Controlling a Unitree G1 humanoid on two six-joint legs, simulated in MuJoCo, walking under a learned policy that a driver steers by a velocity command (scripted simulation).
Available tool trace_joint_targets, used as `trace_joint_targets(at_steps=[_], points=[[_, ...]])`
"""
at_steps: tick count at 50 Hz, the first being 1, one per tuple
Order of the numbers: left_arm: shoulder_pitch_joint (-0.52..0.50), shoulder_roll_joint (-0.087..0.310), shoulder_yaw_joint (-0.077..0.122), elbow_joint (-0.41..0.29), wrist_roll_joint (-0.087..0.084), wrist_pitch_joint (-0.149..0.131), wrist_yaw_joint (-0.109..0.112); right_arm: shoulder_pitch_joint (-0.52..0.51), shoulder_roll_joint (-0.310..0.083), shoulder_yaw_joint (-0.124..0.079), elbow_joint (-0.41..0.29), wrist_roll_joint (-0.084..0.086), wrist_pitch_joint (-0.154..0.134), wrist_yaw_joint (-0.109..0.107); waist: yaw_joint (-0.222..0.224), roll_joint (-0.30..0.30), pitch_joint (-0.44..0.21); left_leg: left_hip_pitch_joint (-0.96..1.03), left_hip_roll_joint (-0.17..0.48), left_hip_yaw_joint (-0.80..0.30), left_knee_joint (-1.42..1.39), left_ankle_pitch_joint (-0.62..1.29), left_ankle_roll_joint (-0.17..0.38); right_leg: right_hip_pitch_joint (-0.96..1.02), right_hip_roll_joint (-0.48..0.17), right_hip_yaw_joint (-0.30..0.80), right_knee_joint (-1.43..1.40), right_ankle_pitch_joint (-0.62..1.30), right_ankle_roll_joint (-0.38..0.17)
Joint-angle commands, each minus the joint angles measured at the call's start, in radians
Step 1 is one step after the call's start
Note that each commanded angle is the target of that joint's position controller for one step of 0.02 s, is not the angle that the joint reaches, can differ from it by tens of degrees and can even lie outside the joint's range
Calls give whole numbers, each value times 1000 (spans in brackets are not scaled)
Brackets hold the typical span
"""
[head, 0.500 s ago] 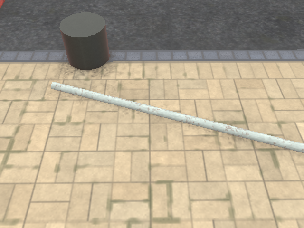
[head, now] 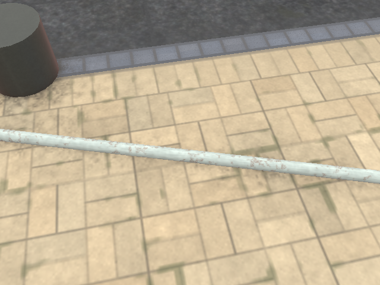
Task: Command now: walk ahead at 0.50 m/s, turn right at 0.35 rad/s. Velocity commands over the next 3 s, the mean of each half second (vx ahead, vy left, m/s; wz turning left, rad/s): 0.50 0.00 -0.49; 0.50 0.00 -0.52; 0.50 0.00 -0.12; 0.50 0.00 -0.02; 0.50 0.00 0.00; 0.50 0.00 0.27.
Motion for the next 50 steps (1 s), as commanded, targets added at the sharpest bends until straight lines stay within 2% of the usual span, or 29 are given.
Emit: trace_joint_targets(at_steps=[1,4,5,6,7,8,9,10,11,12,14,17,22,25,28,29,31,32,33,34,35,36,37,38,39,40,42,45,50], points=[[59,129,21,-43,-1,-6,-3,-26,-86,-22,-55,12,-2,6,5,-68,-93,145,-41,25,-110,77,19,21,-312,234,-135,433,-122],[81,162,29,-47,15,6,5,-73,-98,-30,-84,7,-13,13,7,-79,-47,158,-79,20,-209,-42,29,79,-343,299,-100,372,-114],[67,177,33,-53,16,6,8,-40,-102,-35,-78,9,-19,12,-16,-86,-44,224,-97,23,-252,-89,33,63,-340,308,-75,365,-102],[33,195,39,-62,14,3,9,38,-106,-38,-54,8,-25,5,-64,-81,-57,348,-125,33,-318,-111,39,19,-314,301,-10,383,-86],[12,183,37,-73,9,-5,6,165,-139,-52,-16,0,-38,-4,-126,-33,-112,541,-111,-2,-383,-105,61,-54,-253,265,140,389,-59],[-17,121,22,-115,1,-19,4,340,-228,-74,4,-19,-50,-20,-199,89,-245,762,112,-228,-439,-214,118,-176,-167,158,427,238,-20],[64,74,17,-147,-19,-19,2,366,-325,-98,13,-20,-35,-22,-144,301,-310,916,317,-633,-571,-328,223,-465,-24,51,661,-305,7],[41,143,28,-119,12,0,7,305,-236,-84,3,-8,-19,-21,-112,114,-198,812,301,-620,-574,-459,219,-549,-115,79,771,-292,2],[0,128,29,-120,17,5,-4,234,-166,-67,-15,-2,-17,-17,-95,14,-96,694,255,-495,-593,-452,197,-544,-153,90,777,-194,4],[-16,105,25,-122,14,11,-13,178,-132,-58,-19,2,-18,-13,-69,3,-50,601,208,-369,-623,-337,174,-510,-187,82,750,-126,17],[-3,93,24,-119,29,32,-29,165,-108,-52,-10,5,-29,-15,-41,74,-45,534,142,-192,-650,-148,143,-455,-217,59,730,-59,44],[-64,82,21,-147,26,50,-45,223,-125,-60,17,16,-53,-9,-37,64,-71,554,130,-56,-661,94,152,-484,-229,42,732,31,68],[-220,63,8,-201,23,52,-55,288,-132,-62,49,12,-57,-13,-59,55,-49,604,115,87,-670,196,159,-555,-237,3,557,161,94],[-322,45,-7,-236,24,47,-68,307,-148,-65,60,13,-55,-17,-81,60,-26,612,116,158,-671,199,151,-497,-239,-52,378,221,84],[-384,53,-10,-266,30,46,-73,349,-171,-70,82,12,-48,-23,-98,62,-9,677,144,199,-648,266,145,-454,-225,-105,265,163,48],[-392,59,-8,-274,32,46,-72,361,-176,-71,91,11,-42,-27,-95,64,-7,706,154,211,-622,333,141,-440,-213,-120,243,122,32],[-354,74,-1,-271,38,45,-63,363,-205,-76,99,8,-29,-33,-72,78,-41,753,158,254,-501,623,128,-352,-159,-161,207,17,-9],[-286,87,7,-254,38,42,-57,363,-220,-78,101,7,-20,-34,-42,81,-85,769,156,269,-380,752,124,-275,-120,-174,186,-22,-32],[-155,107,22,-214,41,32,-49,355,-228,-79,98,12,-10,-33,15,59,-159,734,144,290,-189,766,112,-122,-79,-177,125,-5,-59],[11,160,46,-163,51,24,-34,348,-219,-74,80,12,-5,-31,86,-11,-263,563,123,300,78,558,80,135,-121,-73,69,-19,-99],[33,279,74,-173,48,25,-19,373,-103,-48,5,25,-11,-12,42,-251,-359,138,-14,293,424,-211,21,444,-434,414,14,-129,-212],[53,311,81,-195,17,38,-12,284,-173,-63,-39,19,-21,-5,63,-213,-423,-26,-130,82,588,-451,6,489,-530,756,-132,-56,-276],[27,283,74,-173,13,45,-3,186,-182,-64,-61,21,-29,-1,58,-114,-276,-117,-67,19,578,-343,22,419,-490,565,-131,45,-245],[-19,227,60,-168,4,40,4,189,-163,-54,-55,25,-41,-1,20,-70,-172,-84,-29,19,484,-256,28,277,-451,443,-137,169,-213],[-70,190,50,-176,4,32,8,201,-162,-56,-40,16,-39,-3,-23,-33,-124,-20,-3,13,398,-227,25,175,-392,358,-151,277,-172],[-101,166,41,-177,-4,24,13,222,-159,-56,-37,-5,-23,-3,-59,-45,-112,41,6,8,355,-220,14,106,-347,303,-163,353,-156],[-100,149,31,-180,-10,4,9,257,-147,-55,-27,-17,12,5,-85,-56,-136,94,3,17,312,-212,-7,64,-314,252,-179,431,-155],[-34,162,30,-157,-8,-12,4,196,-127,-50,-44,-14,31,14,-68,-61,-104,49,0,40,219,-121,-24,42,-292,216,-226,415,-135],[81,155,19,-116,-8,-19,9,39,-131,-48,-91,-7,31,18,-9,-85,-62,-67,-14,46,44,47,-15,153,-297,209,-244,475,-70]])
Next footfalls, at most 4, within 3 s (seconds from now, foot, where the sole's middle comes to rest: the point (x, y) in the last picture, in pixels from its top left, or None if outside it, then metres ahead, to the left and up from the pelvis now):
0.14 left None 0.23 0.14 -0.77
0.68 right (246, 282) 0.44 -0.13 -0.77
1.14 left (238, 194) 0.76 -0.12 -0.77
1.52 right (322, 191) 0.78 -0.43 -0.75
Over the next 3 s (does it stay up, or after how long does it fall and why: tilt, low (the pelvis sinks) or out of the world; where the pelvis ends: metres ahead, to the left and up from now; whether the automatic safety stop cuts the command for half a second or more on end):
stays up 1.35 -0.66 0.00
